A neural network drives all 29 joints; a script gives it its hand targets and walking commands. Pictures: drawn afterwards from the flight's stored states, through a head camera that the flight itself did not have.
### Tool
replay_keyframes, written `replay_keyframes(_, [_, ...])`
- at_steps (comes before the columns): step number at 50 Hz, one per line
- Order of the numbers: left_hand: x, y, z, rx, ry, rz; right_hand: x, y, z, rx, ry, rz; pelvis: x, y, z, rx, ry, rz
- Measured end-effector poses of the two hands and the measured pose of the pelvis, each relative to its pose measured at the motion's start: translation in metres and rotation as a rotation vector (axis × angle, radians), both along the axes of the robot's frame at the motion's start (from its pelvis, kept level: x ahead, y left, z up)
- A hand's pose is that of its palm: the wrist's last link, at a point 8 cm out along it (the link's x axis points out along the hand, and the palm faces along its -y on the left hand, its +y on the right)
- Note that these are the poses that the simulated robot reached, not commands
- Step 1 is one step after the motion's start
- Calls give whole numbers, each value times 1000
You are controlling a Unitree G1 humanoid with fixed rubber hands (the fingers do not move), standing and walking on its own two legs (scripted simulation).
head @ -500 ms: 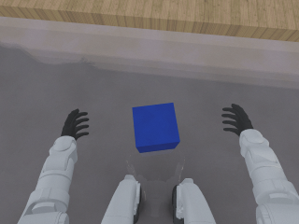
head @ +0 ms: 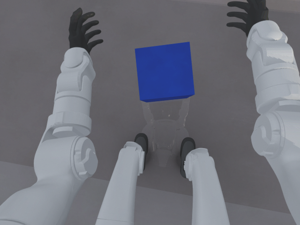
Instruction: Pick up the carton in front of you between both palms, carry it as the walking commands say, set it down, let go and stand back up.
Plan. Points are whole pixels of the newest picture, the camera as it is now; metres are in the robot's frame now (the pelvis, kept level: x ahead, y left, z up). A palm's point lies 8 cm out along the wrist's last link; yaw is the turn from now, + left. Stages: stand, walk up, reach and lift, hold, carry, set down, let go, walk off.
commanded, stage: reach and lift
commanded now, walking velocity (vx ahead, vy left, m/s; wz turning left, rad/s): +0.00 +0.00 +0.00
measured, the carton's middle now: (164, 76) +0.50 +0.03 -0.52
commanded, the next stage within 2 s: none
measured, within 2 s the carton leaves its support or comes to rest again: leaves its support in 1.68 s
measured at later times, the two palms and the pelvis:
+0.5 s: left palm (110, 73) +0.47 +0.22 -0.33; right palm (220, 63) +0.53 -0.16 -0.34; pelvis -0.02 +0.00 -0.18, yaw +1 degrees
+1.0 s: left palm (120, 76) +0.48 +0.22 -0.45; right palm (207, 69) +0.54 -0.14 -0.46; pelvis -0.04 +0.01 -0.28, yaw +3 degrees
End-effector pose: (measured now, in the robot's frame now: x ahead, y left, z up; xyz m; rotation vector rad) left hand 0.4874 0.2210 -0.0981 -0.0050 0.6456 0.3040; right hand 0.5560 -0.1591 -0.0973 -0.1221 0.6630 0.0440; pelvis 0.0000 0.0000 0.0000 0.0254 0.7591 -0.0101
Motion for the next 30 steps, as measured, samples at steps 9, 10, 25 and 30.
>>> replay_keyframes(9, [-3, -1, -64, -8, 32, -1, -6, 4, -68, 6, 27, -26, 19, -1, -34, 5, 142, 6])
replay_keyframes(10, [-4, -1, -75, -9, 38, 0, -8, 4, -80, 5, 32, -29, 20, -1, -41, 6, 155, 7])
replay_keyframes(25, [-15, 3, -236, -5, 36, -1, -25, 0, -243, -19, 7, -53, -19, 3, -184, 7, 87, 17])
replay_keyframes(30, [-14, 0, -269, -18, 56, -1, -22, 4, -272, -15, 23, -60, -33, 3, -217, 7, 11, 19])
